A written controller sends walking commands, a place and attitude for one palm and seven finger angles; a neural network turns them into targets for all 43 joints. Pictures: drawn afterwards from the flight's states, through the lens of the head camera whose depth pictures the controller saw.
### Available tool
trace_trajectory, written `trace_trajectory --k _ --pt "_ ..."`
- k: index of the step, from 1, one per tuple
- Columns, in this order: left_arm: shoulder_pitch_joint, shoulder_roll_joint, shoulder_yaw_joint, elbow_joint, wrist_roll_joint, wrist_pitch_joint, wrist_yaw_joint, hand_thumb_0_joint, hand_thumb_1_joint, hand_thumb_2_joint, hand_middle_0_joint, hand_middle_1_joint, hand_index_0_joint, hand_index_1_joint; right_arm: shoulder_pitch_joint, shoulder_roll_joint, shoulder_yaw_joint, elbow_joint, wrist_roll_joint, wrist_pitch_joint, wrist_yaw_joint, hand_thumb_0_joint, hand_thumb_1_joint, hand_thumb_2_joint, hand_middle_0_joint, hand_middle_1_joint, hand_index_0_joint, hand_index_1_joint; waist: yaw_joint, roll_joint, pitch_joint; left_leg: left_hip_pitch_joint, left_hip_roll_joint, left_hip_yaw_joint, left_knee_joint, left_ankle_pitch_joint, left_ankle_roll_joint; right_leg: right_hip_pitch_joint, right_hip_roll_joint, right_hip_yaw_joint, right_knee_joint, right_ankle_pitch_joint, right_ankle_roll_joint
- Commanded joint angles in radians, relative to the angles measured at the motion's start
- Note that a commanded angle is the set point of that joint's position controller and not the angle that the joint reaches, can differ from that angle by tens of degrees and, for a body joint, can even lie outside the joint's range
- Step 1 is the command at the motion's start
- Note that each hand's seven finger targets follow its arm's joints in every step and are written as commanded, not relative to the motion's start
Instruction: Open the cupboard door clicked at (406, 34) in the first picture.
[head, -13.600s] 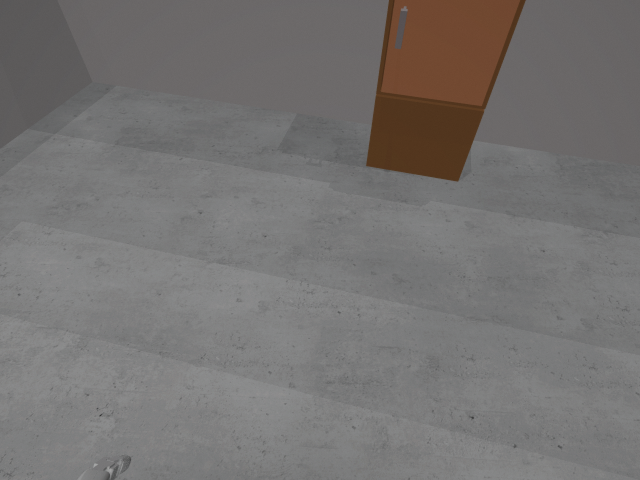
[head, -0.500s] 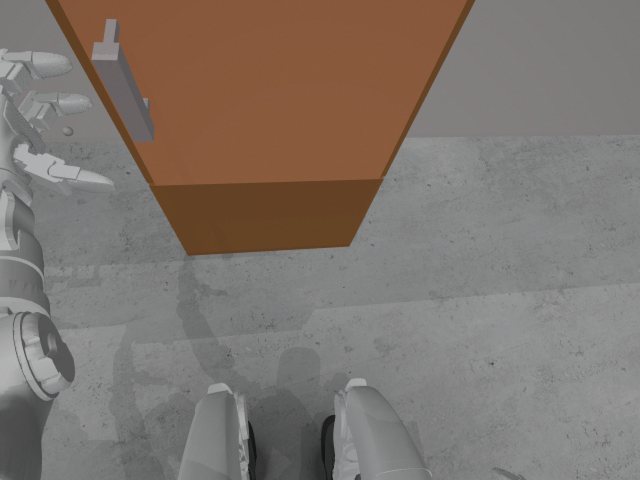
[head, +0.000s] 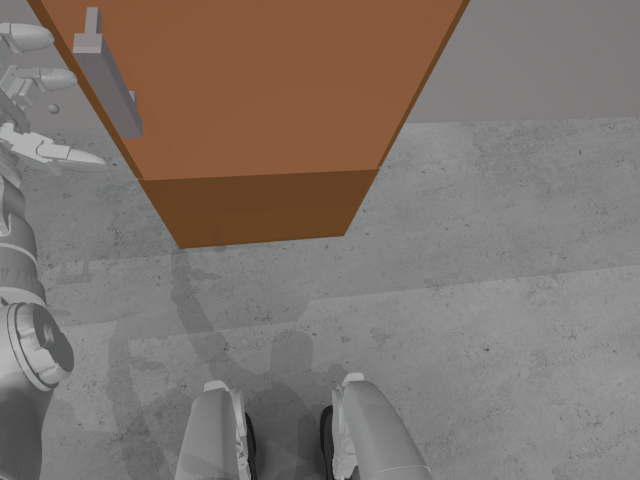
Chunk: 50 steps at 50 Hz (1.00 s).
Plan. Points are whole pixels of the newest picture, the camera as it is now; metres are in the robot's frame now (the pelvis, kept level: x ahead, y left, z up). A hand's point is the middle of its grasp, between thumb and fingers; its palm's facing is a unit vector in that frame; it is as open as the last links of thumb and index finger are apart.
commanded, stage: move the hooked fingers beside the handle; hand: left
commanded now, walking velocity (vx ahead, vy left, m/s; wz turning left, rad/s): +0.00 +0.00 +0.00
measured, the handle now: (114, 78) +0.57 +0.20 +0.05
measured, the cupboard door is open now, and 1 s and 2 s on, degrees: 0 0 0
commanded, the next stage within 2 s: slide the fingers in behind the handle in 0.44 s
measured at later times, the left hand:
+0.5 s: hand (68, 114) +0.51 +0.24 +0.05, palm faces +0.07 -1.00 -0.05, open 13.9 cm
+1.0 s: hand (78, 114) +0.51 +0.23 +0.05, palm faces +0.07 -1.00 -0.03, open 14.0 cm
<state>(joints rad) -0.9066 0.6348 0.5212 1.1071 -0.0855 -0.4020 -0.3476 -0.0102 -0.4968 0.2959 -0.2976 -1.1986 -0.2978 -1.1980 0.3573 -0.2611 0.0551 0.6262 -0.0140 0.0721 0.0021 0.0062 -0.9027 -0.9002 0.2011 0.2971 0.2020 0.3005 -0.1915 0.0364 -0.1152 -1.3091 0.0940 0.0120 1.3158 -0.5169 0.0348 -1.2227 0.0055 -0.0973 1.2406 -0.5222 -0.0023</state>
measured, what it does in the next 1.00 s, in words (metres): stands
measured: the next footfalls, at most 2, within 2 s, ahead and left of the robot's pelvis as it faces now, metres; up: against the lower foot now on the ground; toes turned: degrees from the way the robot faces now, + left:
none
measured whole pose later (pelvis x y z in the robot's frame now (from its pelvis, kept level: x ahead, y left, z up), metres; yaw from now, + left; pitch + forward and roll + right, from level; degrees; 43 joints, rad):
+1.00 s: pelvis +0.00 -0.01 +0.00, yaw +1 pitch +28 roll -5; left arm -0.93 0.58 0.42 1.15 -0.09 -0.42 -0.27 -0.01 -0.50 0.30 -0.30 -1.20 -0.28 -1.22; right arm 0.33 -0.27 0.04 0.63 -0.02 0.07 0.01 0.01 -0.90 -0.90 0.20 0.30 0.20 0.30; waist -0.18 0.03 -0.13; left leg -1.30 0.08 -0.01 1.31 -0.51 0.02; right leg -1.21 0.00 -0.12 1.25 -0.53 -0.02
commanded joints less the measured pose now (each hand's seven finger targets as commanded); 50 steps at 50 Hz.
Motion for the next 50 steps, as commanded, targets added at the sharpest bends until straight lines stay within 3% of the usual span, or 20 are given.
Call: trace_trajectory --k 1,4,7,10,15,17,18,21,24,27,28,30,32,36,37,43,46,48,50 --pt "-0.366 0.228 -0.035 -0.156 -0.015 -0.042 0.0 0.0 -0.5 0.3 -0.3 -1.2 -0.3 -1.2 0.184 -0.21 -0.078 -0.033 0.002 -0.01 -0.018 0.0 -0.9 -0.9 0.2 0.3 0.2 0.3 -0.004 0.18 -0.543 0.6 -0.03 -0.114 -0.155 0.415 -0.005 0.127 0.041 0.031 -0.158 0.255 -0.016" --pt "-0.367 0.205 -0.059 -0.124 -0.011 -0.031 0.009 0.0 -0.5 0.3 -0.3 -1.2 -0.3 -1.2 0.181 -0.211 -0.078 -0.038 0.0 -0.008 -0.018 0.0 -0.9 -0.9 0.2 0.3 0.2 0.3 -0.014 0.161 -0.47 0.567 -0.032 -0.116 -0.166 0.367 -0.004 0.103 0.039 0.028 -0.167 0.222 -0.017" --pt "-0.395 0.208 -0.047 -0.162 -0.014 -0.068 0.024 0.0 -0.5 0.3 -0.3 -1.2 -0.3 -1.2 0.175 -0.212 -0.082 -0.039 -0.005 -0.009 -0.02 0.0 -0.9 -0.9 0.2 0.3 0.2 0.3 -0.006 0.183 -0.508 0.621 -0.03 -0.129 -0.166 0.396 -0.012 0.078 0.038 0.025 -0.155 0.221 -0.024" --pt "-0.423 0.173 -0.063 -0.212 -0.019 -0.109 0.043 0.0 -0.5 0.3 -0.3 -1.2 -0.3 -1.2 0.168 -0.206 -0.086 -0.039 -0.01 -0.013 -0.014 0.0 -0.9 -0.9 0.2 0.3 0.2 0.3 -0.008 0.22 -0.54 0.676 -0.028 -0.138 -0.163 0.428 -0.017 0.055 0.037 0.024 -0.146 0.227 -0.027" --pt "-0.42 0.21 -0.042 -0.165 0.003 -0.107 0.067 0.0 -0.5 0.3 -0.3 -1.2 -0.3 -1.2 0.167 -0.21 -0.081 -0.042 -0.009 -0.004 -0.014 0.0 -0.9 -0.9 0.2 0.3 0.2 0.3 -0.004 0.199 -0.54 0.639 -0.032 -0.134 -0.163 0.398 -0.015 0.081 0.036 0.027 -0.139 0.217 -0.025" --pt "-0.407 0.254 -0.012 -0.169 0.009 -0.103 0.069 0.0 -0.5 0.3 -0.3 -1.2 -0.3 -1.2 0.158 -0.213 -0.078 -0.053 -0.009 0.002 -0.014 0.0 -0.9 -0.9 0.2 0.3 0.2 0.3 0.012 0.197 -0.557 0.619 -0.036 -0.121 -0.161 0.384 -0.015 0.116 0.035 0.033 -0.145 0.219 -0.022" --pt "-0.399 0.256 -0.014 -0.168 0.01 -0.102 0.067 0.0 -0.5 0.3 -0.3 -1.2 -0.3 -1.2 0.155 -0.211 -0.075 -0.058 -0.007 0.003 -0.015 0.0 -0.9 -0.9 0.2 0.3 0.2 0.3 0.011 0.17 -0.567 0.594 -0.04 -0.115 -0.158 0.377 -0.01 0.149 0.037 0.038 -0.147 0.227 -0.02" --pt "-0.385 0.25 -0.019 -0.171 0.008 -0.106 0.057 0.0 -0.5 0.3 -0.3 -1.2 -0.3 -1.2 0.154 -0.207 -0.074 -0.061 -0.004 0.006 -0.015 0.0 -0.9 -0.9 0.2 0.3 0.2 0.3 0.014 0.19 -0.573 0.607 -0.038 -0.111 -0.155 0.407 -0.011 0.152 0.04 0.04 -0.146 0.249 -0.021" --pt "-0.416 0.263 -0.019 -0.15 -0.005 -0.095 0.044 0.0 -0.5 0.3 -0.3 -1.2 -0.3 -1.2 0.149 -0.21 -0.07 -0.057 0.0 0.005 -0.02 0.0 -0.9 -0.9 0.2 0.3 0.2 0.3 -0.008 0.141 -0.531 0.531 -0.04 -0.101 -0.148 0.346 -0.001 0.179 0.041 0.049 -0.157 0.234 -0.015" --pt "-0.398 0.285 -0.001 -0.134 -0.013 -0.092 0.023 0.0 -0.5 0.3 -0.3 -1.2 -0.3 -1.2 0.154 -0.213 -0.071 -0.055 0.002 0.002 -0.027 0.0 -0.9 -0.9 0.2 0.3 0.2 0.3 -0.002 0.135 -0.547 0.514 -0.041 -0.094 -0.139 0.346 0.001 0.19 0.041 0.055 -0.155 0.243 -0.014" --pt "-0.41 0.237 -0.042 -0.132 -0.018 -0.089 0.017 0.0 -0.5 0.3 -0.3 -1.2 -0.3 -1.2 0.152 -0.209 -0.07 -0.051 0.003 -0.001 -0.026 0.0 -0.9 -0.9 0.2 0.3 0.2 0.3 -0.017 0.144 -0.531 0.518 -0.042 -0.096 -0.143 0.342 0.002 0.174 0.041 0.054 -0.16 0.239 -0.014" --pt "-0.422 0.203 -0.062 -0.155 -0.024 -0.094 0.009 0.0 -0.5 0.3 -0.3 -1.2 -0.3 -1.2 0.157 -0.205 -0.073 -0.042 0.0 -0.006 -0.024 0.0 -0.9 -0.9 0.2 0.3 0.2 0.3 -0.017 0.174 -0.542 0.558 -0.039 -0.099 -0.14 0.358 0.001 0.149 0.042 0.051 -0.157 0.242 -0.017" --pt "-0.402 0.22 -0.049 -0.144 -0.026 -0.088 0.005 0.0 -0.5 0.3 -0.3 -1.2 -0.3 -1.2 0.16 -0.21 -0.077 -0.037 0.0 -0.005 -0.025 0.0 -0.9 -0.9 0.2 0.3 0.2 0.3 -0.01 0.164 -0.56 0.551 -0.038 -0.098 -0.133 0.369 0.0 0.159 0.041 0.053 -0.155 0.252 -0.017" --pt "-0.411 0.184 -0.069 -0.141 -0.029 -0.076 0.018 0.0 -0.5 0.3 -0.3 -1.2 -0.3 -1.2 0.166 -0.206 -0.077 -0.032 0.0 -0.006 -0.023 0.0 -0.9 -0.9 0.2 0.3 0.2 0.3 -0.015 0.17 -0.55 0.551 -0.039 -0.1 -0.135 0.369 -0.001 0.144 0.04 0.049 -0.154 0.25 -0.016" --pt "-0.425 0.206 -0.053 -0.145 -0.027 -0.075 0.029 0.0 -0.5 0.3 -0.3 -1.2 -0.3 -1.2 0.166 -0.207 -0.077 -0.031 0.0 -0.006 -0.023 0.0 -0.9 -0.9 0.2 0.3 0.2 0.3 -0.012 0.162 -0.536 0.535 -0.039 -0.098 -0.135 0.357 0.0 0.15 0.04 0.05 -0.157 0.243 -0.016" --pt "-0.443 0.152 -0.104 -0.153 0.004 -0.078 0.058 0.0 -0.5 0.3 -0.3 -1.2 -0.3 -1.2 0.168 -0.198 -0.08 -0.025 -0.005 -0.009 -0.014 0.0 -0.9 -0.9 0.2 0.3 0.2 0.3 -0.025 0.172 -0.541 0.537 -0.042 -0.094 -0.131 0.337 0.002 0.142 0.04 0.052 -0.159 0.23 -0.017" --pt "-0.454 0.128 -0.121 -0.165 0.001 -0.083 0.058 0.0 -0.5 0.3 -0.3 -1.2 -0.3 -1.2 0.171 -0.2 -0.083 -0.022 -0.007 -0.009 -0.013 0.0 -0.9 -0.9 0.2 0.3 0.2 0.3 -0.031 0.174 -0.551 0.568 -0.041 -0.102 -0.135 0.351 -0.001 0.128 0.04 0.048 -0.159 0.235 -0.019" --pt "-0.455 0.102 -0.139 -0.181 -0.002 -0.084 0.058 0.0 -0.5 0.3 -0.3 -1.2 -0.3 -1.2 0.167 -0.197 -0.085 -0.021 -0.008 -0.009 -0.01 0.0 -0.9 -0.9 0.2 0.3 0.2 0.3 -0.025 0.207 -0.561 0.592 -0.043 -0.104 -0.14 0.359 -0.005 0.122 0.039 0.045 -0.159 0.234 -0.023" --pt "-0.463 0.081 -0.153 -0.179 -0.007 -0.086 0.06 0.0 -0.5 0.3 -0.3 -1.2 -0.3 -1.2 0.169 -0.198 -0.087 -0.017 -0.008 -0.011 -0.01 0.0 -0.9 -0.9 0.2 0.3 0.2 0.3 -0.038 0.191 -0.547 0.609 -0.039 -0.112 -0.142 0.356 -0.004 0.099 0.04 0.04 -0.161 0.228 -0.024"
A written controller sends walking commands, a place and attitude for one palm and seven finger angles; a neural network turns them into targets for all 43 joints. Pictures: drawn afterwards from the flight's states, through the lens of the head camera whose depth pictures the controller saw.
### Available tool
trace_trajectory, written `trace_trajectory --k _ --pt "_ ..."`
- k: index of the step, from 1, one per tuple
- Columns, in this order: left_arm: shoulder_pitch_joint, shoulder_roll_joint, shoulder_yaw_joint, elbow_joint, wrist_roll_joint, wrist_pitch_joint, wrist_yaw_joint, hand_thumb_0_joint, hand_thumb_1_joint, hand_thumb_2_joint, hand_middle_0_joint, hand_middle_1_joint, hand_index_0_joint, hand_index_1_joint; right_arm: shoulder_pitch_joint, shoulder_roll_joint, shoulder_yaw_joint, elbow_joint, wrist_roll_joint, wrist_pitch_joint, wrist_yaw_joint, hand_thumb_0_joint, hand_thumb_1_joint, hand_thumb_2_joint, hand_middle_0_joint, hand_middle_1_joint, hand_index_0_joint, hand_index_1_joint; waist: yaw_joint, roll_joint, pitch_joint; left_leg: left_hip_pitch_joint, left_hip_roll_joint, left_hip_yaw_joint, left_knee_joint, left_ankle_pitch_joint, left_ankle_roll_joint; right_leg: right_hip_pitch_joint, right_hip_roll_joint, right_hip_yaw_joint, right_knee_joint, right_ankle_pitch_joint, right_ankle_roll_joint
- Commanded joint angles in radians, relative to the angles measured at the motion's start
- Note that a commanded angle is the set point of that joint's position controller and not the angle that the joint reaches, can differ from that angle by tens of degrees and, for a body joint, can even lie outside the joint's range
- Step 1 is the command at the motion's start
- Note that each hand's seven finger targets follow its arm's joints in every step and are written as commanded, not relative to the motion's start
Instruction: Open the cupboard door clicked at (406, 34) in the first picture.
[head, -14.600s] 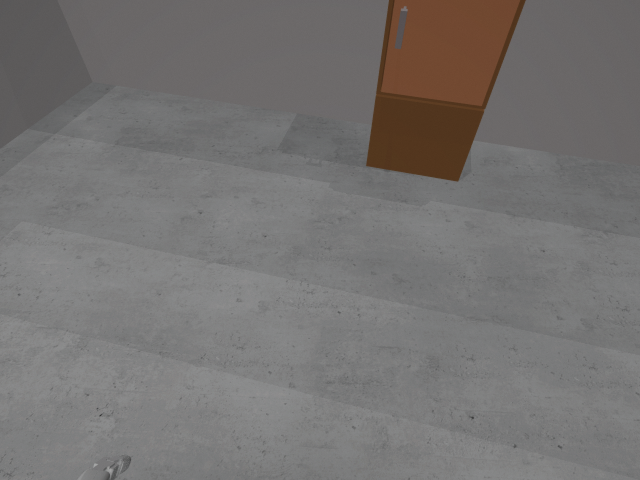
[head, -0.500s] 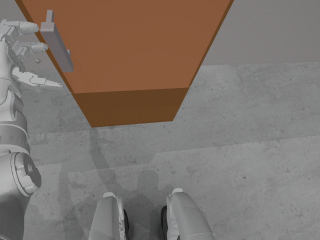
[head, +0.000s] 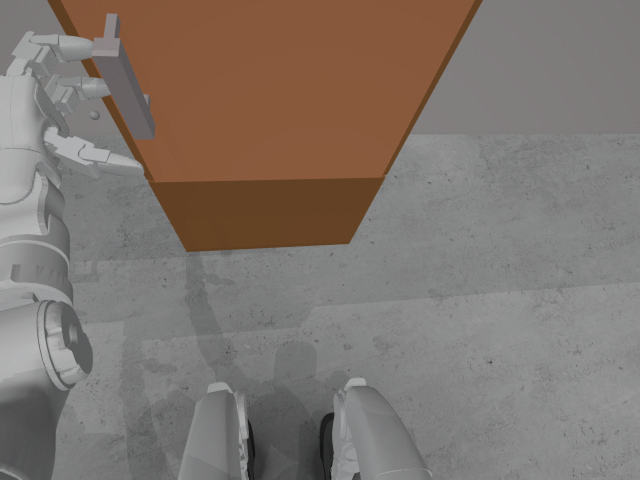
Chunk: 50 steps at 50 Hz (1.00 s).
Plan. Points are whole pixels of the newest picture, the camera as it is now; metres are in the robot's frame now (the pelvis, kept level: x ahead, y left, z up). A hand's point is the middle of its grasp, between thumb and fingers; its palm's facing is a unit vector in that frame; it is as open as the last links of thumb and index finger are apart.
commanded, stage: slide the fingers in behind the handle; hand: left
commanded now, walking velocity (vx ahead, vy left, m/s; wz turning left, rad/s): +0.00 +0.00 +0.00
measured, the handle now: (129, 81) +0.57 +0.19 +0.05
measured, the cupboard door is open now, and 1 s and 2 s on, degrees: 0 0 0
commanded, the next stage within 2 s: close the thumb around the handle in 1.14 s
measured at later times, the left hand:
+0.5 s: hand (135, 115) +0.52 +0.18 +0.05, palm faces +0.03 -1.00 +0.00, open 13.9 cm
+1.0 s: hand (150, 115) +0.53 +0.17 +0.05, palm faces +0.04 -1.00 -0.03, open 13.8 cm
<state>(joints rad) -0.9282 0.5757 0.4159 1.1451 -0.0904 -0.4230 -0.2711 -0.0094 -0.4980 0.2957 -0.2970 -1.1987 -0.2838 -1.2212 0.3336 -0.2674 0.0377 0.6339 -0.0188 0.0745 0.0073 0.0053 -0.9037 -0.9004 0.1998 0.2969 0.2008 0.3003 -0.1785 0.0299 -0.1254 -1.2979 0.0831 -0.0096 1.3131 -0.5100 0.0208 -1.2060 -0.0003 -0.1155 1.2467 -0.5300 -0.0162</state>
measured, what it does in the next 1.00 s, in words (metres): stands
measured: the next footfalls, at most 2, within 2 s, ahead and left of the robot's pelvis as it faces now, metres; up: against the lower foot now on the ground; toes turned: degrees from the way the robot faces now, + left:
none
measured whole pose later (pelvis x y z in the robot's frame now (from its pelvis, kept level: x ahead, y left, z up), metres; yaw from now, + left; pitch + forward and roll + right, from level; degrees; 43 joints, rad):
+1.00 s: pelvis +0.00 +0.00 +0.00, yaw +0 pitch +27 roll -4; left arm -0.93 0.45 0.36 1.18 -0.05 -0.49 -0.13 -0.01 -0.50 0.30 -0.32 -1.22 -0.32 -1.22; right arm 0.34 -0.25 0.03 0.63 -0.04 0.09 0.03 0.01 -0.90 -0.90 0.20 0.30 0.20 0.30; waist -0.19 0.04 -0.13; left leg -1.27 0.08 0.00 1.30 -0.51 0.02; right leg -1.19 0.00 -0.10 1.25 -0.54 -0.02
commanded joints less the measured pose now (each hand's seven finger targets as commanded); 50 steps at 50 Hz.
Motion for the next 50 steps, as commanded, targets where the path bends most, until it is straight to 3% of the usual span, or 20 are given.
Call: trace_trajectory --k 1,4,7,11,13,15,16,20,24,25,27,28,31,33,38,44,48,50 --pt "-0.44 0.137 -0.046 -0.218 -0.003 -0.065 -0.013 0.0 -0.5 0.3 -0.3 -1.2 -0.3 -1.2 0.19 -0.193 -0.07 -0.024 -0.003 -0.012 -0.015 0.0 -0.9 -0.9 0.2 0.3 0.2 0.3 -0.046 0.199 -0.539 0.603 -0.029 -0.093 -0.144 0.343 0.007 0.079 0.045 0.058 -0.17 0.229 -0.009" --pt "-0.446 0.161 -0.005 -0.212 -0.018 -0.066 0.013 0.0 -0.5 0.3 -0.3 -1.2 -0.3 -1.2 0.184 -0.19 -0.068 -0.028 -0.003 -0.016 -0.017 0.0 -0.9 -0.9 0.2 0.3 0.2 0.3 -0.039 0.169 -0.534 0.566 -0.033 -0.089 -0.145 0.331 0.009 0.11 0.045 0.058 -0.169 0.228 -0.007" --pt "-0.428 0.229 0.059 -0.213 -0.008 -0.081 0.052 0.0 -0.5 0.3 -0.3 -1.2 -0.3 -1.2 0.184 -0.188 -0.061 -0.04 -0.007 -0.017 -0.014 0.0 -0.9 -0.9 0.2 0.3 0.2 0.3 -0.015 0.16 -0.559 0.535 -0.037 -0.077 -0.141 0.356 0.011 0.164 0.047 0.066 -0.16 0.256 -0.005" --pt "-0.423 0.18 0.009 -0.214 0.034 -0.106 0.075 0.0 -0.5 0.3 -0.3 -1.2 -0.3 -1.2 0.181 -0.178 -0.061 -0.046 -0.012 -0.016 -0.001 0.0 -0.9 -0.9 0.2 0.3 0.2 0.3 -0.028 0.17 -0.545 0.538 -0.036 -0.073 -0.139 0.346 0.009 0.146 0.048 0.066 -0.156 0.249 -0.004" --pt "-0.429 0.195 0.017 -0.207 0.032 -0.107 0.076 0.0 -0.5 0.3 -0.3 -1.2 -0.3 -1.2 0.182 -0.184 -0.061 -0.046 -0.011 -0.012 -0.002 0.0 -0.9 -0.9 0.2 0.3 0.2 0.3 -0.031 0.149 -0.528 0.522 -0.036 -0.076 -0.144 0.323 0.01 0.153 0.048 0.067 -0.161 0.236 -0.005" --pt "-0.448 0.127 -0.028 -0.225 0.022 -0.113 0.068 0.0 -0.5 0.3 -0.3 -1.2 -0.3 -1.2 0.182 -0.18 -0.066 -0.046 -0.011 -0.013 -0.001 0.0 -0.9 -0.9 0.2 0.3 0.2 0.3 -0.042 0.181 -0.549 0.574 -0.036 -0.082 -0.148 0.345 0.007 0.123 0.047 0.062 -0.158 0.244 -0.008" --pt "-0.446 0.121 -0.028 -0.228 0.02 -0.114 0.064 0.0 -0.5 0.3 -0.3 -1.2 -0.3 -1.2 0.184 -0.179 -0.068 -0.042 -0.012 -0.013 0.0 0.0 -0.9 -0.9 0.2 0.3 0.2 0.3 -0.032 0.206 -0.57 0.599 -0.034 -0.087 -0.148 0.363 0.001 0.114 0.047 0.058 -0.154 0.249 -0.01" --pt "-0.434 0.052 -0.065 -0.214 0.001 -0.11 0.068 0.0 -0.5 0.3 -0.3 -1.2 -0.3 -1.2 0.19 -0.178 -0.074 -0.034 -0.013 -0.012 0.002 0.0 -0.9 -0.9 0.2 0.3 0.2 0.3 -0.045 0.168 -0.56 0.622 -0.032 -0.097 -0.155 0.373 0.0 0.098 0.047 0.051 -0.159 0.251 -0.009" --pt "-0.431 0.085 -0.028 -0.192 0.007 -0.102 0.099 0.0 -0.5 0.3 -0.3 -1.2 -0.3 -1.2 0.19 -0.181 -0.073 -0.033 -0.015 -0.009 0.003 0.0 -0.9 -0.9 0.2 0.3 0.2 0.3 -0.036 0.12 -0.533 0.548 -0.039 -0.084 -0.157 0.321 0.005 0.135 0.045 0.057 -0.168 0.232 -0.004" --pt "-0.434 0.101 -0.019 -0.199 0.017 -0.111 0.108 0.0 -0.5 0.3 -0.3 -1.2 -0.3 -1.2 0.196 -0.181 -0.073 -0.033 -0.018 -0.009 0.002 0.0 -0.9 -0.9 0.2 0.3 0.2 0.3 -0.031 0.136 -0.543 0.558 -0.04 -0.084 -0.154 0.34 0.005 0.132 0.045 0.059 -0.159 0.242 -0.007" --pt "-0.431 0.041 -0.067 -0.206 0.031 -0.121 0.12 0.0 -0.5 0.3 -0.3 -1.2 -0.3 -1.2 0.19 -0.17 -0.072 -0.036 -0.019 -0.007 0.01 0.0 -0.9 -0.9 0.2 0.3 0.2 0.3 -0.031 0.165 -0.543 0.584 -0.041 -0.084 -0.159 0.348 0.0 0.114 0.045 0.055 -0.162 0.24 -0.008" --pt "-0.446 0.028 -0.08 -0.21 0.036 -0.127 0.125 0.0 -0.5 0.3 -0.3 -1.2 -0.3 -1.2 0.188 -0.171 -0.074 -0.032 -0.021 -0.006 0.011 0.0 -0.9 -0.9 0.2 0.3 0.2 0.3 -0.044 0.154 -0.531 0.589 -0.037 -0.089 -0.159 0.337 0.0 0.098 0.044 0.053 -0.163 0.232 -0.008" --pt "-0.446 0.001 -0.097 -0.198 0.038 -0.134 0.136 0.0 -0.5 0.3 -0.3 -1.2 -0.3 -1.2 0.19 -0.172 -0.078 -0.032 -0.022 -0.003 0.015 0.0 -0.9 -0.9 0.2 0.3 0.2 0.3 -0.05 0.147 -0.522 0.587 -0.04 -0.089 -0.16 0.323 0.0 0.096 0.046 0.055 -0.169 0.225 -0.008" --pt "-0.454 0.047 -0.054 -0.186 0.029 -0.131 0.144 0.0 -0.5 0.3 -0.3 -1.2 -0.3 -1.2 0.19 -0.177 -0.077 -0.031 -0.023 -0.001 0.011 0.0 -0.9 -0.9 0.2 0.3 0.2 0.3 -0.043 0.134 -0.523 0.55 -0.044 -0.08 -0.156 0.311 0.003 0.129 0.044 0.06 -0.168 0.23 -0.007" --pt "-0.454 0.026 -0.071 -0.181 0.037 -0.134 0.156 0.0 -0.5 0.3 -0.3 -1.2 -0.3 -1.2 0.187 -0.169 -0.075 -0.036 -0.023 0.0 0.013 0.0 -0.9 -0.9 0.2 0.3 0.2 0.3 -0.045 0.133 -0.537 0.537 -0.048 -0.07 -0.15 0.324 0.006 0.152 0.044 0.067 -0.167 0.252 -0.005" --pt "-0.458 0.059 -0.06 -0.172 0.042 -0.133 0.145 0.0 -0.5 0.3 -0.3 -1.2 -0.3 -1.2 0.183 -0.171 -0.072 -0.038 -0.019 0.004 0.011 0.0 -0.9 -0.9 0.2 0.3 0.2 0.3 -0.044 0.118 -0.532 0.496 -0.051 -0.06 -0.144 0.291 0.01 0.178 0.045 0.077 -0.172 0.242 -0.003" --pt "-0.458 0.064 -0.056 -0.188 0.035 -0.134 0.134 0.0 -0.5 0.3 -0.3 -1.2 -0.3 -1.2 0.183 -0.172 -0.072 -0.041 -0.018 0.004 0.01 0.0 -0.9 -0.9 0.2 0.3 0.2 0.3 -0.04 0.141 -0.548 0.519 -0.05 -0.061 -0.142 0.315 0.01 0.171 0.045 0.076 -0.168 0.256 -0.005" --pt "-0.454 0.033 -0.075 -0.191 0.029 -0.135 0.128 0.0 -0.5 0.3 -0.3 -1.2 -0.3 -1.2 0.186 -0.168 -0.073 -0.038 -0.02 0.003 0.011 0.0 -0.9 -0.9 0.2 0.3 0.2 0.3 -0.041 0.162 -0.558 0.547 -0.049 -0.065 -0.14 0.336 0.008 0.154 0.046 0.073 -0.162 0.265 -0.008"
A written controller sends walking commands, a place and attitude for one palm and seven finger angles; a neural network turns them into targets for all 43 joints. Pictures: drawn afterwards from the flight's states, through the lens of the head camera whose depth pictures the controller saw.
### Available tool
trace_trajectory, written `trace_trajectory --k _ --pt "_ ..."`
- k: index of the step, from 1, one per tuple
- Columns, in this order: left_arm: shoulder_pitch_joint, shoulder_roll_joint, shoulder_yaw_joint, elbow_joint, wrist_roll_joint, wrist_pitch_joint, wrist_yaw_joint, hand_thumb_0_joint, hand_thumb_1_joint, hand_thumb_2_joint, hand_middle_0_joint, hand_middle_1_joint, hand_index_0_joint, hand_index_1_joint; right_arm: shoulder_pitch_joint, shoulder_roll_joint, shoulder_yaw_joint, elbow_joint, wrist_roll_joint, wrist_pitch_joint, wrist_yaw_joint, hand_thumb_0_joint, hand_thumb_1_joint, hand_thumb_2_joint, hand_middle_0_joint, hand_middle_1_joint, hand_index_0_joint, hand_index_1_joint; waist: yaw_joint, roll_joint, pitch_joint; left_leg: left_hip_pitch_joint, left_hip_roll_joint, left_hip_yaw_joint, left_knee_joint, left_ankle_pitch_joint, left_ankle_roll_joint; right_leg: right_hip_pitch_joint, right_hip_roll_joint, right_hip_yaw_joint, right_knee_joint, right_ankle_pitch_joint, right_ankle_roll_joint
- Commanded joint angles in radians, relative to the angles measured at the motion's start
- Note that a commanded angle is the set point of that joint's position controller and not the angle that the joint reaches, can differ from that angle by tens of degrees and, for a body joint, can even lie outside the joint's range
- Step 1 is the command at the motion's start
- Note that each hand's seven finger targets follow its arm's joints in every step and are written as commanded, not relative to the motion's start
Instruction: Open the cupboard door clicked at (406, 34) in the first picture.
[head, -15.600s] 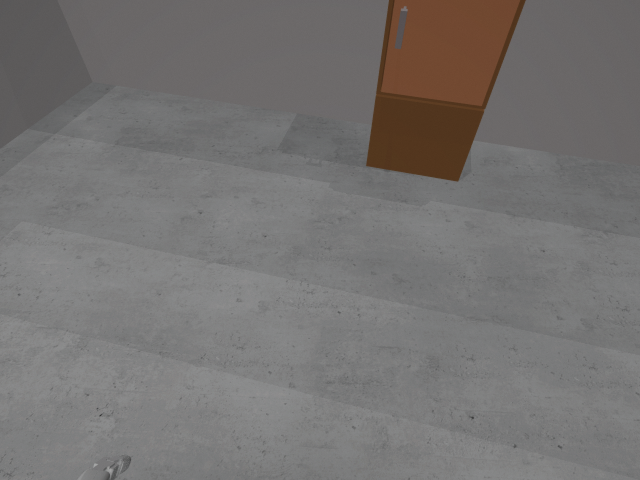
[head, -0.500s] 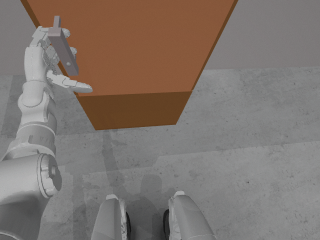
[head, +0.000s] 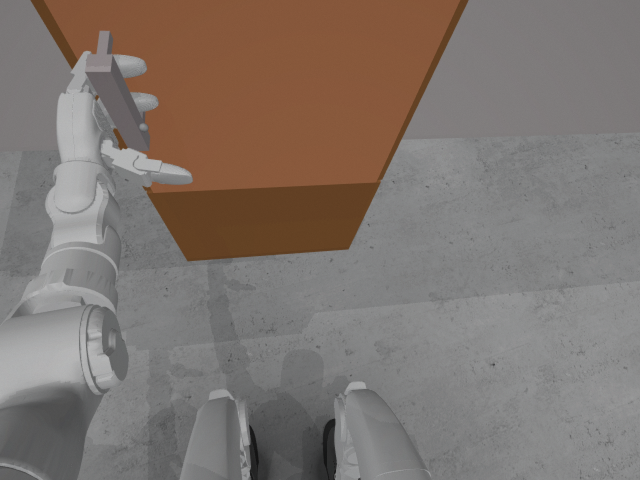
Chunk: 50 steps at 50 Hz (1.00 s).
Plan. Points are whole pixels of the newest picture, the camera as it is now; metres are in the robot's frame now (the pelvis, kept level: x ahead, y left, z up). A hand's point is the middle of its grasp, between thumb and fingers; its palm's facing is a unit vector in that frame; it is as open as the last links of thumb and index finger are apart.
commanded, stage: slide the fingers in behind the handle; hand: left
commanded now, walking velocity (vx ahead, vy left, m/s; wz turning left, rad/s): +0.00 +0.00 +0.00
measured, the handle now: (123, 95) +0.57 +0.19 +0.05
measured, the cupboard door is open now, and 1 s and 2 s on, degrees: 0 0 32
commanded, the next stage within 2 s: close the thumb around the handle in 0.14 s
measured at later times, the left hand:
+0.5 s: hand (144, 127) +0.52 +0.17 +0.05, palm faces +0.03 -1.00 -0.01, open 12.0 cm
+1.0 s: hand (143, 127) +0.52 +0.17 +0.05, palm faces +0.04 -1.00 -0.01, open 5.7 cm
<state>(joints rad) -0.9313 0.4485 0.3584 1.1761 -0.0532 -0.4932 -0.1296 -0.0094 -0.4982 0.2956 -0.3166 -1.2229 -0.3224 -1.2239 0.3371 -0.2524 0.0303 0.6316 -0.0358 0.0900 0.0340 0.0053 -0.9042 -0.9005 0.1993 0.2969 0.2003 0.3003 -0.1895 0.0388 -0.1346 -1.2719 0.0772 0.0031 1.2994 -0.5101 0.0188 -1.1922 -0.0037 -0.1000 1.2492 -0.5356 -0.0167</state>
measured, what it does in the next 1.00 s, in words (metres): stands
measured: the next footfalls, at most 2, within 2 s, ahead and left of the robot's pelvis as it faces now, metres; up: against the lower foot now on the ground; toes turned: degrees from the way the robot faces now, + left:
none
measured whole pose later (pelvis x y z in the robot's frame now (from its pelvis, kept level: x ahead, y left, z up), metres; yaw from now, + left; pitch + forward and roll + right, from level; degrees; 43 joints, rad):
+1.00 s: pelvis +0.01 +0.01 +0.00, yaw -1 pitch +27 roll -4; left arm -0.90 0.42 0.37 1.16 -0.06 -0.50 -0.12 0.01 0.72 0.82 -0.38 -1.34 -0.37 -1.34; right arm 0.33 -0.25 0.03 0.63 -0.04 0.10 0.04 0.01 -0.90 -0.90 0.20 0.30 0.20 0.30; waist -0.19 0.04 -0.14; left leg -1.25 0.08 0.02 1.29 -0.52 0.03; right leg -1.17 0.00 -0.08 1.24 -0.54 0.00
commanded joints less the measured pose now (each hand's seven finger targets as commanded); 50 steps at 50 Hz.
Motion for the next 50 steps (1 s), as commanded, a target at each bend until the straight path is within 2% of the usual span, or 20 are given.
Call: trace_trajectory --k 1,2,9,12,13,15,16,19,25,27,29,32,35,37,39,42,44,46,48,50 --pt "-0.452 0.161 -0.015 -0.228 -0.012 -0.064 -0.013 0.0 -0.5 0.3 -0.3 -1.2 -0.3 -1.2 0.18 -0.184 -0.066 -0.035 -0.002 -0.013 -0.015 0.0 -0.9 -0.9 0.2 0.3 0.2 0.3 -0.032 0.133 -0.554 0.516 -0.042 -0.076 -0.123 0.341 0.011 0.152 0.05 0.059 -0.168 0.282 -0.004" --pt "-0.425 0.19 0.012 -0.205 -0.013 -0.059 -0.011 0.0 -0.5 0.3 -0.3 -1.2 -0.3 -1.2 0.18 -0.187 -0.066 -0.035 -0.001 -0.011 -0.016 0.0 -0.9 -0.9 0.2 0.3 0.2 0.3 -0.024 0.121 -0.54 0.495 -0.042 -0.073 -0.126 0.329 0.011 0.168 0.05 0.061 -0.173 0.278 -0.003" --pt "-0.448 0.202 0.008 -0.184 -0.005 -0.051 -0.009 0.0 -0.5 0.3 -0.3 -1.2 -0.3 -1.2 0.179 -0.185 -0.062 -0.033 0.002 -0.015 -0.02 0.0 -0.9 -0.9 0.2 0.3 0.2 0.3 -0.041 0.091 -0.499 0.434 -0.044 -0.067 -0.122 0.285 0.017 0.177 0.051 0.068 -0.178 0.256 0.001" --pt "-0.438 0.206 0.016 -0.204 -0.007 -0.058 -0.013 0.0 -0.5 0.3 -0.3 -1.2 -0.3 -1.2 0.18 -0.187 -0.063 -0.036 0.0 -0.014 -0.02 0.0 -0.9 -0.9 0.2 0.3 0.2 0.3 -0.025 0.139 -0.535 0.491 -0.043 -0.074 -0.126 0.327 0.01 0.156 0.05 0.06 -0.165 0.271 -0.005" --pt "-0.448 0.172 -0.011 -0.219 -0.011 -0.06 -0.016 0.0 -0.444 0.324 -0.304 -1.206 -0.304 -1.206 0.175 -0.184 -0.064 -0.038 0.0 -0.016 -0.018 0.0 -0.9 -0.9 0.2 0.3 0.2 0.3 -0.032 0.143 -0.544 0.501 -0.043 -0.074 -0.125 0.324 0.011 0.145 0.05 0.06 -0.168 0.266 -0.003" --pt "-0.446 0.166 -0.009 -0.213 -0.017 -0.06 -0.016 0.0 -0.332 0.372 -0.312 -1.218 -0.312 -1.218 0.181 -0.184 -0.064 -0.033 -0.002 -0.018 -0.017 0.0 -0.9 -0.9 0.2 0.3 0.2 0.3 -0.033 0.142 -0.535 0.509 -0.042 -0.076 -0.124 0.334 0.012 0.14 0.052 0.057 -0.166 0.271 -0.005" --pt "-0.445 0.206 0.021 -0.234 -0.016 -0.063 -0.013 0.0 -0.276 0.396 -0.316 -1.224 -0.316 -1.224 0.182 -0.189 -0.065 -0.035 -0.002 -0.016 -0.017 0.0 -0.9 -0.9 0.2 0.3 0.2 0.3 -0.018 0.147 -0.562 0.513 -0.041 -0.076 -0.125 0.341 0.009 0.16 0.05 0.058 -0.163 0.277 -0.005" --pt "-0.415 0.19 0.01 -0.205 -0.014 -0.055 -0.013 0.0 -0.108 0.468 -0.328 -1.242 -0.328 -1.242 0.175 -0.185 -0.064 -0.038 0.001 -0.015 -0.018 0.0 -0.9 -0.9 0.2 0.3 0.2 0.3 -0.025 0.105 -0.534 0.476 -0.043 -0.072 -0.129 0.315 0.011 0.176 0.051 0.06 -0.172 0.269 -0.001" --pt "-0.411 0.215 0.035 -0.22 -0.012 -0.068 -0.002 0.0 0.228 0.612 -0.352 -1.278 -0.352 -1.278 0.179 -0.188 -0.063 -0.037 -0.002 -0.017 -0.017 0.0 -0.9 -0.9 0.2 0.3 0.2 0.3 -0.016 0.125 -0.54 0.493 -0.043 -0.073 -0.131 0.334 0.011 0.171 0.053 0.058 -0.164 0.278 -0.005" --pt "-0.389 0.225 0.047 -0.227 -0.011 -0.072 -0.003 0.0 0.34 0.66 -0.36 -1.29 -0.36 -1.29 0.174 -0.186 -0.064 -0.044 -0.001 -0.014 -0.016 0.0 -0.9 -0.9 0.2 0.3 0.2 0.3 -0.002 0.121 -0.554 0.492 -0.044 -0.07 -0.134 0.346 0.008 0.195 0.052 0.059 -0.164 0.293 -0.004" --pt "-0.374 0.202 0.033 -0.218 -0.013 -0.07 -0.006 0.0 0.452 0.708 -0.368 -1.302 -0.368 -1.302 0.172 -0.182 -0.063 -0.045 0.0 -0.013 -0.014 0.0 -0.9 -0.9 0.2 0.3 0.2 0.3 -0.006 0.106 -0.542 0.484 -0.045 -0.067 -0.134 0.347 0.009 0.2 0.053 0.059 -0.166 0.3 -0.003" --pt "-0.397 0.159 -0.006 -0.228 -0.014 -0.073 -0.012 0.0 0.62 0.78 -0.38 -1.32 -0.38 -1.32 0.172 -0.183 -0.067 -0.04 0.0 -0.012 -0.013 0.0 -0.9 -0.9 0.2 0.3 0.2 0.3 -0.019 0.135 -0.526 0.525 -0.04 -0.077 -0.139 0.352 0.004 0.148 0.052 0.051 -0.167 0.282 -0.004" --pt "-0.402 0.193 0.027 -0.241 -0.021 -0.075 -0.006 0.0 0.788 0.852 -0.392 -1.338 -0.392 -1.338 0.178 -0.19 -0.069 -0.039 -0.002 -0.011 -0.015 0.0 -0.9 -0.9 0.2 0.3 0.2 0.3 -0.012 0.126 -0.537 0.531 -0.04 -0.082 -0.14 0.357 0.006 0.158 0.054 0.051 -0.164 0.282 -0.007" --pt "-0.396 0.177 0.015 -0.223 -0.021 -0.071 -0.004 0.0 0.9 0.9 -0.4 -1.35 -0.4 -1.35 0.172 -0.186 -0.068 -0.039 0.001 -0.009 -0.016 0.0 -0.9 -0.9 0.2 0.3 0.2 0.3 -0.017 0.116 -0.526 0.518 -0.041 -0.077 -0.14 0.353 0.005 0.159 0.053 0.053 -0.169 0.287 -0.004" --pt "-0.394 0.186 0.026 -0.241 -0.018 -0.076 0.002 0.0 0.9 0.9 -0.4 -1.35 -0.4 -1.35 0.176 -0.185 -0.069 -0.041 -0.001 -0.01 -0.015 0.0 -0.9 -0.9 0.2 0.3 0.2 0.3 -0.009 0.116 -0.542 0.521 -0.042 -0.076 -0.142 0.362 0.004 0.176 0.053 0.052 -0.166 0.293 -0.004" --pt "-0.385 0.171 0.013 -0.224 -0.013 -0.078 0.002 0.0 0.9 0.9 -0.4 -1.35 -0.4 -1.35 0.173 -0.184 -0.068 -0.037 -0.002 -0.009 -0.013 0.0 -0.9 -0.9 0.2 0.3 0.2 0.3 -0.015 0.121 -0.531 0.526 -0.04 -0.078 -0.137 0.363 0.004 0.152 0.053 0.051 -0.165 0.29 -0.003" --pt "-0.377 0.201 0.033 -0.216 -0.011 -0.077 0.001 0.0 0.9 0.9 -0.4 -1.35 -0.4 -1.35 0.173 -0.186 -0.067 -0.04 -0.002 -0.007 -0.014 0.0 -0.9 -0.9 0.2 0.3 0.2 0.3 -0.009 0.101 -0.525 0.495 -0.043 -0.074 -0.137 0.349 0.006 0.181 0.053 0.055 -0.166 0.291 -0.003" --pt "-0.406 0.207 0.029 -0.232 -0.004 -0.082 0.0 0.0 0.9 0.9 -0.4 -1.35 -0.4 -1.35 0.175 -0.187 -0.066 -0.039 -0.003 -0.005 -0.016 0.0 -0.9 -0.9 0.2 0.3 0.2 0.3 -0.013 0.125 -0.538 0.519 -0.041 -0.078 -0.135 0.363 0.005 0.162 0.052 0.054 -0.16 0.295 -0.004" --pt "-0.399 0.166 0.0 -0.237 -0.004 -0.083 -0.001 0.0 0.9 0.9 -0.4 -1.35 -0.4 -1.35 0.169 -0.183 -0.068 -0.041 -0.003 -0.004 -0.014 0.0 -0.9 -0.9 0.2 0.3 0.2 0.3 -0.013 0.145 -0.535 0.549 -0.04 -0.083 -0.14 0.373 0.001 0.139 0.052 0.049 -0.162 0.289 -0.007" --pt "-0.389 0.182 0.022 -0.247 -0.011 -0.086 -0.001 0.0 0.9 0.9 -0.4 -1.35 -0.4 -1.35 0.177 -0.185 -0.07 -0.042 -0.005 -0.004 -0.013 0.0 -0.9 -0.9 0.2 0.3 0.2 0.3 -0.009 0.129 -0.555 0.556 -0.039 -0.083 -0.136 0.404 0.003 0.163 0.054 0.049 -0.156 0.318 -0.007"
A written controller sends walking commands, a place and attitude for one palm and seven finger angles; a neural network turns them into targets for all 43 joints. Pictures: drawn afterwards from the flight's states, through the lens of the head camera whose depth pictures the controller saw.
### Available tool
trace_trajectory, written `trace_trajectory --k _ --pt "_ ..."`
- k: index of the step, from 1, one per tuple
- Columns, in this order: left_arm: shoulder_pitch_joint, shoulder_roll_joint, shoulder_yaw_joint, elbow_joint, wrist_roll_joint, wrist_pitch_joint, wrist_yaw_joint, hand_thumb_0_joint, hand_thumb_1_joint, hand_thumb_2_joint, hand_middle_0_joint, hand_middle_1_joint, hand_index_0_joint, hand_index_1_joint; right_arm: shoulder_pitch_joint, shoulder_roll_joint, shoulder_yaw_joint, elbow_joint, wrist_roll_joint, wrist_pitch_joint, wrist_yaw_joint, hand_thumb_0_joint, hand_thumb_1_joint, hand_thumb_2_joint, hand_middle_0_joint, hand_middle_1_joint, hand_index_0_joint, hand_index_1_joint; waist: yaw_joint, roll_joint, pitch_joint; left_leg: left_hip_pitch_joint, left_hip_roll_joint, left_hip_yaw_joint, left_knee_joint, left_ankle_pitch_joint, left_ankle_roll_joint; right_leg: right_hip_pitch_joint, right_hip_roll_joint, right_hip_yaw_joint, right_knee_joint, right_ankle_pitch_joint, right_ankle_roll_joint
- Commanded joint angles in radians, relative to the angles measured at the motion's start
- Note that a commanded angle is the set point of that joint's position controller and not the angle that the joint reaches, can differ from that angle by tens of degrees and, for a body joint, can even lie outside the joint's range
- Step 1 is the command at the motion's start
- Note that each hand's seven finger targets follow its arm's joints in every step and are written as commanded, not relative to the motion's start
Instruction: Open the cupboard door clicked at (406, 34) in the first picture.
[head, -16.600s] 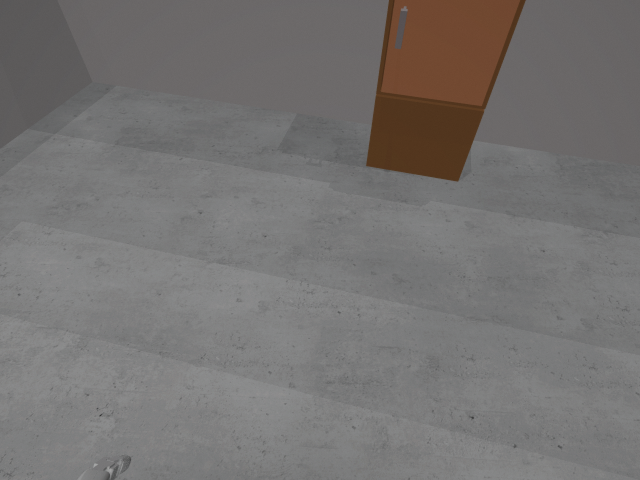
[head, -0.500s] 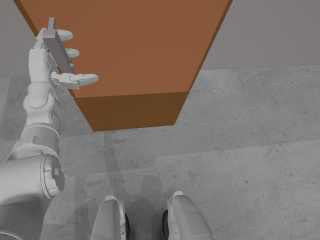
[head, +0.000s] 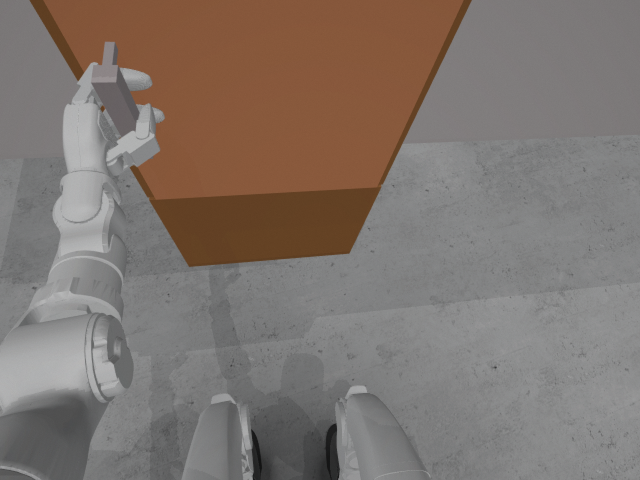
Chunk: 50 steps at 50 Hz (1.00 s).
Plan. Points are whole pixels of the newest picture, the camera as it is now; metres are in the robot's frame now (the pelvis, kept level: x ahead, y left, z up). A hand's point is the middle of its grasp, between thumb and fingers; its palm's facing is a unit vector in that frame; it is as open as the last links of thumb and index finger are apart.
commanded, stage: pull the door open along its arc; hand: left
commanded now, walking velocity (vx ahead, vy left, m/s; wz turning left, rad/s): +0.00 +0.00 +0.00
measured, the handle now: (128, 104) +0.56 +0.19 +0.05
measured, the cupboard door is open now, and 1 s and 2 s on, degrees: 0 32 37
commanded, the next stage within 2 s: open thumb and fingers to let go in 1.10 s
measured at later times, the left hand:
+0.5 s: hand (157, 192) +0.44 +0.15 +0.05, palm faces +0.03 -1.00 +0.01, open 6.0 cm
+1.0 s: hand (237, 287) +0.33 +0.06 +0.05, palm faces +0.42 -0.91 +0.03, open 5.9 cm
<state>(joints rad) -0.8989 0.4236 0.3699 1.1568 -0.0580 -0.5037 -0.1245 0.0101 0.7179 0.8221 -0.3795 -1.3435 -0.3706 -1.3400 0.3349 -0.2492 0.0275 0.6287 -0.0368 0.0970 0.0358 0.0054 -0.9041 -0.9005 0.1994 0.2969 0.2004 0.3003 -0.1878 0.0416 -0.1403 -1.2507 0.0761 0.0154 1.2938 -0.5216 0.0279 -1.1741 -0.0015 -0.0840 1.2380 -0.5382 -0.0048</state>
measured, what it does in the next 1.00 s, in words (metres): stands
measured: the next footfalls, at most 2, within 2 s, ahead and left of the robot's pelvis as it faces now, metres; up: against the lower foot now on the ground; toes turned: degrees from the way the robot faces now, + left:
none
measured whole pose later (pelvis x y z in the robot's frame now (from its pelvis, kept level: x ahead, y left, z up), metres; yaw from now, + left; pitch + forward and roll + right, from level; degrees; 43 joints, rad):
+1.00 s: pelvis +0.02 -0.03 +0.03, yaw +3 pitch +19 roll +0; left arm 0.00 -0.12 -0.13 0.36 0.09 -0.47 0.54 0.02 0.68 0.76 -0.30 -1.35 -0.39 -1.35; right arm 0.18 -0.17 0.00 0.55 -0.07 0.03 0.07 0.01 -0.91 -0.90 0.20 0.30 0.20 0.30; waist -0.01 0.02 -0.18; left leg -0.99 0.05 0.01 1.17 -0.50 -0.02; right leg -0.94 -0.02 -0.09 1.18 -0.57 -0.04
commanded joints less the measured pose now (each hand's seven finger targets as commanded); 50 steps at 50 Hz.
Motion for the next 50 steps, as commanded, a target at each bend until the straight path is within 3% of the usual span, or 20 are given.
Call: trace_trajectory --k 1,3,11,20,23,24,26,28,31,32,33,36,40,41,46,50 --pt "-0.401 0.214 0.016 -0.221 -0.007 -0.074 -0.006 0.0 0.9 0.9 -0.4 -1.35 -0.4 -1.35 0.176 -0.189 -0.068 -0.04 -0.002 -0.009 -0.015 0.0 -0.9 -0.9 0.2 0.3 0.2 0.3 -0.005 0.122 -0.557 0.532 -0.039 -0.09 -0.13 0.418 -0.007 0.153 0.051 0.036 -0.149 0.328 -0.017" --pt "-0.429 0.209 0.003 -0.211 -0.004 -0.068 -0.007 0.0 0.9 0.9 -0.4 -1.35 -0.4 -1.35 0.171 -0.187 -0.065 -0.037 -0.001 -0.008 -0.016 0.0 -0.9 -0.9 0.2 0.3 0.2 0.3 -0.021 0.107 -0.53 0.491 -0.04 -0.086 -0.125 0.378 -0.004 0.154 0.051 0.04 -0.153 0.311 -0.013" --pt "-0.211 0.163 0.0 -0.288 -0.035 -0.068 -0.027 0.0 0.9 0.9 -0.4 -1.35 -0.4 -1.35 0.15 -0.179 -0.072 -0.074 0.009 -0.001 -0.007 0.0 -0.9 -0.9 0.2 0.3 0.2 0.3 0.045 0.116 -0.578 0.534 -0.045 -0.067 -0.155 0.434 -0.01 0.235 0.051 0.039 -0.156 0.375 -0.017" --pt "0.212 0.015 -0.074 -0.527 -0.095 -0.051 -0.029 0.0 0.9 0.9 -0.4 -1.35 -0.4 -1.35 0.096 -0.153 -0.088 -0.141 0.037 -0.01 0.006 0.0 -0.9 -0.9 0.2 0.3 0.2 0.3 0.107 0.005 -0.523 0.498 -0.06 -0.022 -0.215 0.452 -0.005 0.408 0.051 0.045 -0.194 0.492 -0.014" --pt "0.327 -0.042 -0.12 -0.625 -0.106 -0.053 -0.016 0.0 0.9 0.9 -0.4 -1.35 -0.4 -1.35 0.065 -0.145 -0.091 -0.157 0.045 -0.018 0.009 0.0 -0.9 -0.9 0.2 0.3 0.2 0.3 0.117 -0.007 -0.459 0.492 -0.06 -0.011 -0.233 0.431 -0.007 0.414 0.047 0.044 -0.211 0.486 -0.011" --pt "0.351 -0.076 -0.018 -0.665 -0.166 -0.052 0.097 0.0 0.9 0.9 -0.4 -1.35 -0.4 -1.35 0.044 -0.126 -0.089 -0.164 0.037 -0.025 0.003 0.0 -0.9 -0.9 0.2 0.3 0.2 0.3 0.171 -0.013 -0.446 0.475 -0.062 -0.002 -0.246 0.429 -0.014 0.43 0.044 0.033 -0.215 0.469 -0.008" --pt "0.407 -0.144 -0.105 -0.689 -0.121 -0.051 0.188 0.0 0.9 0.9 -0.4 -1.35 -0.4 -1.35 0.034 -0.123 -0.087 -0.161 0.028 -0.037 0.011 0.0 -0.9 -0.9 0.2 0.3 0.2 0.3 0.143 -0.007 -0.404 0.496 -0.055 -0.015 -0.249 0.427 -0.024 0.38 0.044 0.023 -0.206 0.442 -0.009" --pt "0.466 -0.178 -0.139 -0.732 -0.088 -0.059 0.242 0.0 0.9 0.9 -0.4 -1.35 -0.4 -1.35 0.025 -0.116 -0.089 -0.164 0.017 -0.039 0.018 0.0 -0.9 -0.9 0.2 0.3 0.2 0.3 0.147 -0.024 -0.394 0.499 -0.055 -0.009 -0.244 0.437 -0.023 0.387 0.04 0.026 -0.202 0.459 -0.01" --pt "0.549 -0.247 -0.214 -0.817 -0.016 -0.076 0.333 0.0 0.9 0.9 -0.4 -1.35 -0.4 -1.35 0.004 -0.101 -0.093 -0.178 0.0 -0.044 0.027 0.0 -0.9 -0.9 0.2 0.3 0.2 0.3 0.167 0.002 -0.429 0.539 -0.054 -0.011 -0.236 0.49 -0.031 0.39 0.033 0.024 -0.179 0.483 -0.015" --pt "0.555 -0.278 -0.249 -0.821 -0.002 -0.076 0.355 0.0 0.9 0.9 -0.4 -1.35 -0.4 -1.35 -0.008 -0.098 -0.091 -0.179 -0.002 -0.044 0.031 0.0 -0.9 -0.9 0.2 0.3 0.2 0.3 0.154 -0.019 -0.4 0.53 -0.054 -0.012 -0.236 0.468 -0.029 0.381 0.032 0.022 -0.185 0.474 -0.014" --pt "0.556 -0.3 -0.265 -0.846 0.011 -0.078 0.384 0.0 0.9 0.9 -0.4 -1.35 -0.4 -1.35 -0.023 -0.094 -0.091 -0.183 -0.006 -0.045 0.032 0.0 -0.9 -0.9 0.2 0.3 0.2 0.3 0.16 -0.007 -0.392 0.523 -0.056 -0.011 -0.237 0.444 -0.031 0.379 0.03 0.022 -0.185 0.456 -0.016" --pt "0.62 -0.378 -0.33 -0.884 0.04 -0.077 0.456 0.0 0.9 0.9 -0.4 -1.35 -0.4 -1.35 -0.06 -0.082 -0.092 -0.198 -0.013 -0.055 0.032 0.0 -0.9 -0.9 0.2 0.3 0.2 0.3 0.162 -0.066 -0.398 0.509 -0.062 -0.011 -0.238 0.398 -0.026 0.409 0.028 0.022 -0.196 0.44 -0.015" --pt "0.677 -0.46 -0.4 -0.919 0.078 -0.063 0.565 0.0 0.9 0.9 -0.4 -1.35 -0.4 -1.35 -0.102 -0.067 -0.09 -0.203 -0.021 -0.073 0.03 0.0 -0.9 -0.9 0.2 0.3 0.2 0.3 0.164 -0.097 -0.384 0.491 -0.069 -0.012 -0.241 0.348 -0.023 0.428 0.025 0.027 -0.214 0.409 -0.014" --pt "0.671 -0.483 -0.43 -0.933 0.093 -0.061 0.587 0.0 0.9 0.9 -0.4 -1.35 -0.4 -1.35 -0.114 -0.063 -0.088 -0.201 -0.022 -0.076 0.03 0.0 -0.9 -0.9 0.2 0.3 0.2 0.3 0.16 -0.074 -0.383 0.494 -0.072 -0.009 -0.241 0.337 -0.024 0.42 0.02 0.028 -0.216 0.402 -0.014" --pt "0.779 -0.569 -0.528 -0.991 0.162 -0.036 0.667 0.0 0.9 0.9 -0.4 -1.35 -0.4 -1.35 -0.155 -0.035 -0.079 -0.207 -0.036 -0.109 0.023 0.0 -0.9 -0.9 0.2 0.3 0.2 0.3 0.171 -0.073 -0.386 0.494 -0.081 -0.006 -0.245 0.314 -0.021 0.444 0.013 0.033 -0.235 0.387 -0.019" --pt "0.837 -0.615 -0.597 -1.014 0.208 -0.009 0.684 0.0 0.9 0.9 -0.4 -1.35 -0.4 -1.35 -0.177 -0.022 -0.068 -0.206 -0.042 -0.14 0.01 0.0 -0.9 -0.9 0.2 0.3 0.2 0.3 0.157 -0.117 -0.323 0.469 -0.082 -0.015 -0.248 0.26 -0.018 0.438 0.006 0.04 -0.263 0.336 -0.02"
